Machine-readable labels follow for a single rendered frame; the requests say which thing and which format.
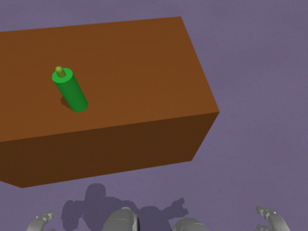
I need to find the right robot hand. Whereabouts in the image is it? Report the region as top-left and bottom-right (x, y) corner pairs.
(253, 206), (290, 231)

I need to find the bottle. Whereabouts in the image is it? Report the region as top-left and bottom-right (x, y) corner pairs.
(52, 66), (88, 113)

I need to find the left robot hand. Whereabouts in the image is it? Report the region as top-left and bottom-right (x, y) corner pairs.
(26, 211), (56, 231)

